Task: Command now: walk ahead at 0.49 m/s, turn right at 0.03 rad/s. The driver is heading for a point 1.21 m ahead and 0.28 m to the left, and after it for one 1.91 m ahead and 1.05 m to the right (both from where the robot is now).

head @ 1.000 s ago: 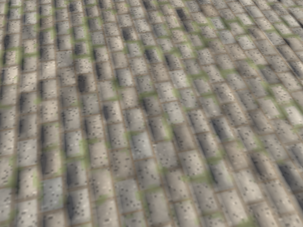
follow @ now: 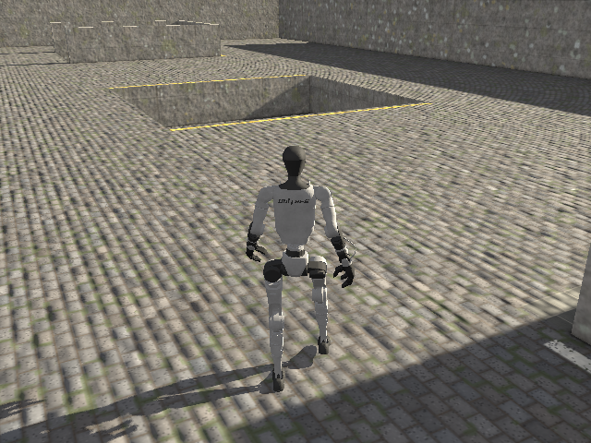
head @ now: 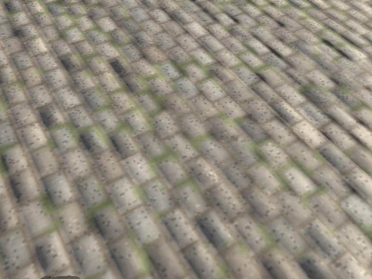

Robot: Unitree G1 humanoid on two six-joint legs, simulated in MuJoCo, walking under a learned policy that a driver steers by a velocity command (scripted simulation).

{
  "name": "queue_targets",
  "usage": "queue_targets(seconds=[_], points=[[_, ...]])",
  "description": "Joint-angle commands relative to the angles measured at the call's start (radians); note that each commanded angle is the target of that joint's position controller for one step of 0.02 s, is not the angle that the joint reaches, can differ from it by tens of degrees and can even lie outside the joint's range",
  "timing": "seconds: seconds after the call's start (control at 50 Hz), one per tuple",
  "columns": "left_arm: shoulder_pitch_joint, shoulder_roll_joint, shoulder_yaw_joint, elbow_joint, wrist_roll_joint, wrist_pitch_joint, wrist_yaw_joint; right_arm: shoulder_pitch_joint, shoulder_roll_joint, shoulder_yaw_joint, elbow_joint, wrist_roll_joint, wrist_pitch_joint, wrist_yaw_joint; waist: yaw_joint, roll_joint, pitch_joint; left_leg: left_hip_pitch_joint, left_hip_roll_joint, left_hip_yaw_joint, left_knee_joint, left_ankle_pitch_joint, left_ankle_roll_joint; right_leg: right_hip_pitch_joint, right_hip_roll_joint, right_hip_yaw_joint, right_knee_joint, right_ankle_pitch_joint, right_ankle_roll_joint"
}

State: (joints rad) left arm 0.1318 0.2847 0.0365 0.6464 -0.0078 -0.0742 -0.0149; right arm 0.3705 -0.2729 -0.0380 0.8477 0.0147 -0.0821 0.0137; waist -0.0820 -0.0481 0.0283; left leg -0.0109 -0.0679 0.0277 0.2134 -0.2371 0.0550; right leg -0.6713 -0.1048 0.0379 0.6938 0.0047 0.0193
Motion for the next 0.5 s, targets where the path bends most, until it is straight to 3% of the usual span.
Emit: queue_targets(seconds=[0.02,0.1,0.12,0.14,0.16,0.18,0.2,0.22,0.24,0.26,0.3,0.36,0.42,0.5], points=[[-0.129,0.038,0.004,-0.096,-0.009,-0.025,-0.017,0.014,-0.189,-0.042,-0.041,0.009,-0.004,-0.008,-0.009,0.101,0.051,-0.066,0.259,-0.115,-0.077,0.306,0.144,0.075,0.041,-0.035,-0.123,0.106,-0.011],[-0.129,0.080,0.022,-0.109,-0.008,-0.028,-0.033,0.031,-0.210,-0.051,-0.021,0.011,0.023,-0.016,0.035,0.120,0.023,0.087,0.313,-0.121,0.036,0.515,0.108,0.113,0.072,-0.035,-0.187,-0.023,-0.067],[-0.067,0.104,0.034,-0.094,-0.005,-0.026,-0.031,0.020,-0.223,-0.055,-0.023,0.009,0.028,-0.019,0.075,0.136,-0.023,0.102,0.305,-0.109,0.120,0.678,0.097,0.205,0.099,-0.057,-0.191,-0.062,-0.088],[0.071,0.139,0.055,-0.056,-0.004,-0.023,-0.024,0.003,-0.216,-0.050,-0.027,0.006,0.036,-0.022,0.155,0.126,-0.110,0.069,0.266,-0.073,0.289,0.793,0.074,0.395,0.125,-0.084,-0.218,-0.043,-0.120],[0.240,0.188,0.074,-0.019,0.002,-0.016,-0.012,0.003,-0.180,-0.033,-0.046,-0.011,0.036,-0.025,0.226,0.090,-0.245,-0.100,0.225,-0.050,0.538,0.630,0.043,0.695,0.024,0.011,-0.167,-0.015,-0.169],[0.322,0.300,0.097,-0.002,0.019,-0.014,-0.009,0.139,-0.050,0.008,-0.077,-0.018,0.017,-0.016,0.168,-0.163,-0.406,-0.518,0.048,-0.023,0.955,0.056,-0.030,1.094,-0.252,0.496,-0.199,-0.175,-0.340],[0.346,0.210,0.076,0.002,0.005,-0.011,-0.011,0.110,-0.105,0.001,-0.055,-0.004,-0.006,-0.007,0.199,-0.179,-0.474,-0.648,0.018,-0.158,1.081,-0.329,-0.028,1.118,-0.293,0.734,-0.348,-0.284,-0.366],[0.267,0.165,0.058,0.000,0.001,-0.010,-0.009,0.005,-0.181,-0.023,-0.087,0.025,-0.018,0.001,0.193,-0.113,-0.284,-0.736,0.082,-0.152,1.123,-0.280,-0.019,0.984,-0.255,0.574,-0.372,-0.310,-0.311],[0.198,0.144,0.050,-0.005,0.000,-0.008,-0.008,-0.067,-0.176,-0.019,-0.107,0.028,-0.024,0.001,0.167,-0.040,-0.173,-0.729,0.133,-0.118,1.078,-0.189,-0.016,0.828,-0.211,0.438,-0.393,-0.236,-0.282],[0.147,0.121,0.042,-0.002,0.005,-0.009,-0.011,-0.100,-0.162,-0.020,-0.112,0.012,-0.022,-0.001,0.135,0.005,-0.095,-0.702,0.165,-0.100,1.011,-0.130,-0.023,0.693,-0.169,0.346,-0.426,-0.142,-0.268],[0.098,0.097,0.036,-0.002,0.015,-0.020,-0.015,-0.060,-0.135,-0.021,-0.098,0.002,-0.001,-0.002,0.077,-0.032,-0.064,-0.591,0.202,-0.104,0.943,-0.057,-0.041,0.544,-0.120,0.251,-0.494,-0.057,-0.261],[0.100,0.120,0.044,0.031,0.006,-0.040,-0.014,-0.072,-0.099,-0.012,-0.102,-0.008,0.022,-0.010,0.055,-0.025,-0.030,-0.591,0.212,-0.087,0.848,0.010,-0.074,0.469,-0.107,0.156,-0.554,0.030,-0.281],[0.131,0.138,0.049,0.060,0.006,-0.035,-0.002,-0.187,-0.084,-0.005,-0.134,-0.015,0.017,-0.007,0.087,-0.005,0.008,-0.627,0.211,-0.078,0.644,0.187,-0.089,0.483,-0.078,0.080,-0.576,0.039,-0.261],[0.203,0.174,0.056,0.103,-0.006,-0.023,0.006,-0.328,-0.069,0.003,-0.168,-0.005,0.000,0.010,0.146,-0.001,0.032,-0.569,0.164,-0.042,0.415,0.347,-0.082,0.520,-0.074,0.036,-0.573,-0.014,-0.231]])
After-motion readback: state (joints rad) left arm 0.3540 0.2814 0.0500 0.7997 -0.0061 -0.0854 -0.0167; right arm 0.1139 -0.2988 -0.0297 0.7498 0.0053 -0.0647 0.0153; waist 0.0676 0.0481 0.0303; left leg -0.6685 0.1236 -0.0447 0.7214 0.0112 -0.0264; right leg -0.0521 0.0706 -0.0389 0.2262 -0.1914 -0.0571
